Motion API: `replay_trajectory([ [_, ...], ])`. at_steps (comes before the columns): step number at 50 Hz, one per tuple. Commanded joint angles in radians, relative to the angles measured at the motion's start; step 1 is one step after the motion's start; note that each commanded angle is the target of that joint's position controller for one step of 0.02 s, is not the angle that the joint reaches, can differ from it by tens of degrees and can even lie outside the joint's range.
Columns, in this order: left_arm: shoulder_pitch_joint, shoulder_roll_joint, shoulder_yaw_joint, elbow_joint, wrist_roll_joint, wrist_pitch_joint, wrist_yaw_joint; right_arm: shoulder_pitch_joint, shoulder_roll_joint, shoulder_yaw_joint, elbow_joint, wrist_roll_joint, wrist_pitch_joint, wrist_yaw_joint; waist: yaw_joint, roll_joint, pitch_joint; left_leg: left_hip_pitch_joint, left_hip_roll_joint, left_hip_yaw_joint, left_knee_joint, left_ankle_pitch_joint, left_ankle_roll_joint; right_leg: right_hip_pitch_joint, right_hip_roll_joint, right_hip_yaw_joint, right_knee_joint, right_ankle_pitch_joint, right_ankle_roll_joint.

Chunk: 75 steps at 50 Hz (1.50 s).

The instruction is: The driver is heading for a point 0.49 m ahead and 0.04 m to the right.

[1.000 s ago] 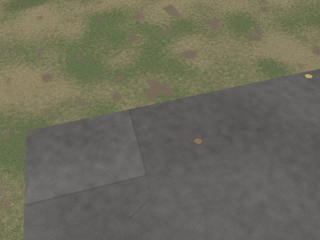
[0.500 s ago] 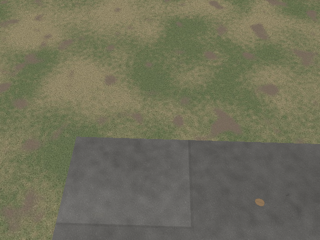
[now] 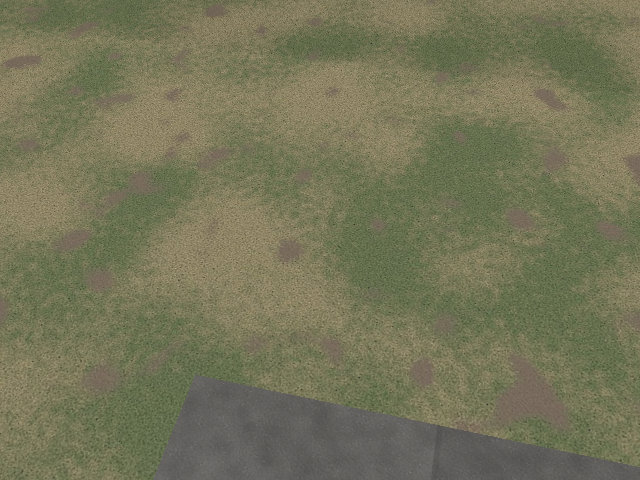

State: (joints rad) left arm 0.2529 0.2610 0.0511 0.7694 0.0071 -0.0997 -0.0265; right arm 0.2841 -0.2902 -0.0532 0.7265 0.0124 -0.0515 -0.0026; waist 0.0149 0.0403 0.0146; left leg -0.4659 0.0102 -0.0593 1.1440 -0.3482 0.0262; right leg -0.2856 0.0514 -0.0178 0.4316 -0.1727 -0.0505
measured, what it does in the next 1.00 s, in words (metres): walks ahead: left foot, then right foot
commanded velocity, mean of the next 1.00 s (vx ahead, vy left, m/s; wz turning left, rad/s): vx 0.35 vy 0.00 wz -0.04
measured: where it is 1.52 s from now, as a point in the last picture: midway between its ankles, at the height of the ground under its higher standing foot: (326, 476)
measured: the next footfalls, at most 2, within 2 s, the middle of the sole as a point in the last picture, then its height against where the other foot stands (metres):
left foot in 0.34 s outside the picture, level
right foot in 0.80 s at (389, 443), level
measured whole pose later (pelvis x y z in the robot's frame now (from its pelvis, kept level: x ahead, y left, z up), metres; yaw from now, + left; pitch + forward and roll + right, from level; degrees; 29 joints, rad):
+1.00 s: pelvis +0.44 +0.03 -0.01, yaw -4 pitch +1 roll +0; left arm 0.10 0.22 0.02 0.82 0.02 -0.01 -0.01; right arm 0.19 -0.27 -0.04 0.89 0.00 0.02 -0.03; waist 0.00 0.02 0.04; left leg -0.35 0.04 -0.03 0.82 -0.51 -0.06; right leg -0.39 0.03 -0.02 0.47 -0.10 -0.05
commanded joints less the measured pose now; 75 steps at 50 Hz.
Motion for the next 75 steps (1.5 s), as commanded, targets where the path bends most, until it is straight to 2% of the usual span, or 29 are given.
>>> replay_trajectory([
  [1, 0.015, 0.118, 0.024, -0.039, -0.008, -0.014, 0.005, -0.017, -0.062, -0.019, -0.083, -0.004, -0.015, 0.002, -0.006, -0.138, -0.029, -0.19, 0.087, -0.021, -0.088, 0.047, -0.015, 0.171, -0.267, 0.311, -0.245, 0.101, -0.182],
  [6, 0.055, 0.172, 0.036, -0.003, -0.02, -0.001, 0.017, -0.169, -0.023, 0.001, -0.118, -0.008, -0.023, 0.009, 0.035, -0.111, 0.001, -0.175, 0.087, 0.019, -0.396, 0.286, -0.039, 0.159, -0.239, 0.173, -0.287, 0.203, -0.166],
  [12, 0.15, 0.189, 0.037, 0.056, -0.032, 0.023, 0.019, -0.322, -0.034, 0.0, -0.161, 0.008, -0.036, 0.034, 0.08, -0.114, 0.04, -0.123, 0.043, 0.042, -0.593, 0.367, -0.018, 0.245, -0.274, 0.147, -0.243, 0.222, -0.137],
  [15, 0.139, 0.215, 0.045, 0.069, -0.033, 0.039, 0.027, -0.285, -0.067, -0.013, -0.16, 0.005, -0.042, 0.043, 0.031, -0.13, 0.017, -0.034, 0.017, 0.059, -0.648, 0.276, 0.026, 0.31, -0.299, 0.145, -0.155, 0.386, -0.109],
  [17, 0.119, 0.194, 0.035, 0.062, -0.028, 0.045, 0.032, -0.046, -0.14, -0.051, -0.091, -0.006, -0.041, 0.03, -0.092, -0.105, -0.137, 0.332, 0.006, 0.074, -0.675, 0.304, 0.083, 0.223, -0.222, 0.07, 0.128, 0.567, -0.06],
  [18, 0.118, 0.134, 0.009, 0.03, 0.004, 0.04, 0.035, 0.141, -0.219, -0.071, -0.061, -0.017, -0.034, 0.018, -0.154, 0.035, -0.297, 0.632, 0.217, -0.167, -0.638, 0.348, 0.154, 0.011, -0.154, 0.021, 0.459, 0.251, -0.02],
  [19, 0.241, 0.041, -0.018, 0.024, -0.014, 0.02, 0.027, 0.151, -0.258, -0.075, -0.047, -0.018, -0.03, 0.025, -0.083, 0.287, -0.394, 0.872, 0.396, -0.604, -0.764, 0.113, 0.295, -0.345, 0.0, 0.062, 0.742, -0.396, 0.023],
  [20, 0.169, 0.155, 0.008, 0.037, -0.038, 0.008, 0.022, 0.135, -0.158, -0.052, -0.054, -0.008, -0.029, 0.025, -0.126, 0.152, -0.308, 0.807, 0.37, -0.597, -0.819, -0.026, 0.259, -0.455, -0.054, 0.155, 0.838, -0.402, 0.016],
  [21, 0.08, 0.186, 0.02, 0.01, -0.054, 0.002, 0.018, 0.074, -0.127, -0.039, -0.056, -0.006, -0.031, 0.022, -0.117, 0.102, -0.173, 0.678, 0.34, -0.445, -0.842, 0.012, 0.219, -0.493, -0.093, 0.139, 0.833, -0.303, 0.008],
  [22, 0.042, 0.171, 0.019, 0.007, -0.048, 0.003, 0.021, 0.013, -0.108, -0.032, -0.058, -0.012, -0.033, 0.023, -0.084, 0.031, -0.11, 0.552, 0.3, -0.343, -0.872, 0.101, 0.198, -0.454, -0.135, 0.12, 0.794, -0.218, 0.015],
  [23, 0.03, 0.16, 0.023, 0.007, -0.035, 0.011, 0.023, -0.032, -0.081, -0.026, -0.056, -0.018, -0.038, 0.026, -0.058, 0.027, -0.058, 0.459, 0.265, -0.264, -0.908, 0.17, 0.189, -0.424, -0.158, 0.119, 0.745, -0.162, 0.024],
  [25, 0.075, 0.124, 0.022, 0.022, -0.037, 0.036, 0.024, -0.066, -0.064, -0.025, -0.043, -0.025, -0.056, 0.027, -0.013, 0.059, -0.043, 0.355, 0.237, -0.162, -0.969, 0.251, 0.181, -0.335, -0.183, 0.127, 0.713, -0.1, 0.04],
  [28, 0.049, 0.092, 0.02, 0.007, -0.018, 0.055, 0.034, -0.075, -0.088, -0.03, -0.005, -0.031, -0.069, 0.023, 0.018, 0.019, -0.004, 0.285, 0.228, -0.029, -0.963, 0.68, 0.197, -0.326, -0.16, 0.119, 0.624, -0.056, 0.074],
  [33, -0.099, 0.04, -0.007, -0.029, -0.001, 0.041, 0.011, -0.046, -0.117, -0.03, 0.045, -0.02, -0.044, 0.0, -0.029, 0.02, -0.022, 0.288, 0.158, 0.118, -0.939, 0.799, 0.157, -0.204, -0.122, 0.03, 0.246, 0.235, 0.073],
  [38, -0.138, 0.097, 0.007, -0.051, 0.005, 0.037, -0.004, -0.022, -0.146, -0.037, 0.103, 0.002, -0.01, -0.007, -0.021, 0.038, -0.048, 0.428, 0.214, 0.066, -0.806, 0.771, 0.135, -0.162, -0.091, 0.038, 0.105, 0.163, 0.021],
  [40, -0.04, 0.149, 0.029, -0.015, 0.016, 0.032, 0.005, -0.006, -0.127, -0.032, 0.119, 0.002, -0.002, -0.011, 0.025, -0.01, -0.103, 0.413, 0.14, 0.09, -0.637, 0.735, 0.073, 0.03, -0.073, 0.028, -0.019, 0.396, -0.022],
  [41, 0.014, 0.225, 0.045, -0.012, 0.026, 0.035, 0.016, 0.046, -0.095, -0.018, 0.111, -0.028, -0.012, -0.01, 0.012, -0.113, -0.208, 0.291, 0.07, 0.129, -0.469, 0.505, 0.017, 0.253, -0.207, 0.147, 0.072, 0.864, -0.083],
  [42, 0.039, 0.19, 0.03, -0.001, 0.037, 0.048, 0.025, 0.161, -0.009, 0.015, 0.134, -0.034, -0.015, -0.001, -0.009, -0.265, -0.342, 0.088, -0.012, 0.101, -0.232, -0.047, -0.047, 0.487, -0.399, 0.368, 0.093, 1.014, -0.27],
  [43, 0.04, 0.108, 0.008, 0.002, 0.015, 0.059, 0.022, 0.12, -0.05, 0.007, 0.147, -0.018, 0.0, 0.004, 0.018, -0.234, -0.373, 0.05, -0.014, 0.011, -0.117, -0.359, -0.074, 0.451, -0.423, 0.431, 0.047, 0.907, -0.312],
  [44, -0.013, 0.099, 0.001, 0.001, 0.002, 0.061, 0.015, 0.062, -0.093, -0.005, 0.131, 0.002, 0.016, 0.003, 0.015, -0.183, -0.293, 0.009, 0.016, -0.02, -0.081, -0.366, -0.076, 0.362, -0.384, 0.39, 0.005, 0.704, -0.276],
  [45, -0.07, 0.095, 0.0, -0.003, 0.003, 0.063, 0.013, 0.02, -0.088, -0.008, 0.13, 0.006, 0.035, -0.008, 0.0, -0.13, -0.216, -0.019, 0.036, -0.011, -0.098, -0.335, -0.078, 0.271, -0.352, 0.357, -0.033, 0.518, -0.235],
  [47, -0.178, 0.11, 0.005, -0.013, 0.009, 0.072, 0.018, -0.003, -0.083, -0.013, 0.132, -0.007, 0.073, -0.031, -0.039, -0.148, -0.121, 0.053, 0.063, -0.002, -0.237, -0.231, -0.091, 0.07, -0.3, 0.3, -0.121, 0.216, -0.175],
  [50, -0.217, 0.106, 0.01, -0.003, 0.02, 0.083, 0.03, 0.043, -0.047, -0.007, 0.172, -0.013, 0.087, -0.044, -0.058, -0.187, -0.123, 0.223, 0.038, 0.039, -0.404, -0.057, -0.088, -0.058, -0.247, 0.225, -0.167, 0.048, -0.15],
  [53, -0.214, 0.087, 0.005, 0.027, 0.0, 0.087, 0.037, 0.052, -0.033, -0.006, 0.202, -0.031, 0.084, -0.034, -0.072, -0.161, -0.117, 0.361, 0.017, 0.075, -0.606, 0.16, -0.05, -0.121, -0.199, 0.172, -0.163, -0.227, -0.088],
  [55, -0.171, 0.064, -0.004, 0.057, 0.009, 0.088, 0.034, 0.004, -0.082, -0.009, 0.176, -0.045, 0.08, -0.035, -0.04, -0.087, -0.034, 0.31, 0.101, -0.013, -0.729, 0.098, 0.0, -0.142, -0.138, 0.134, -0.124, -0.363, 0.004],
  [56, -0.155, 0.057, 0.0, 0.054, 0.007, 0.09, 0.037, -0.033, -0.128, -0.021, 0.19, -0.03, 0.077, -0.036, 0.006, 0.04, 0.013, 0.149, 0.094, -0.019, -0.754, -0.115, 0.027, -0.053, -0.079, 0.068, -0.093, -0.268, 0.035],
  [58, -0.169, 0.067, 0.003, 0.069, 0.01, 0.09, 0.047, -0.076, -0.061, -0.004, 0.195, -0.035, 0.051, -0.035, 0.007, 0.07, 0.026, 0.036, 0.085, -0.026, -0.824, -0.173, 0.001, 0.092, -0.075, 0.051, -0.012, -0.113, 0.04],
  [62, -0.139, 0.065, 0.006, 0.117, 0.007, 0.092, 0.051, -0.048, -0.056, 0.001, 0.226, -0.022, 0.02, -0.031, -0.005, 0.018, 0.001, 0.132, 0.064, 0.002, -0.777, 0.032, -0.024, 0.1, -0.083, 0.056, 0.006, 0.026, 0.016],
  [75, -0.13, 0.075, 0.009, 0.223, -0.008, 0.107, 0.06, -0.013, -0.039, 0.012, 0.292, -0.016, 0.034, -0.03, -0.02, -0.038, -0.031, 0.241, 0.039, 0.038, -0.739, 0.287, -0.013, 0.144, -0.087, 0.049, 0.035, 0.227, 0.023],
])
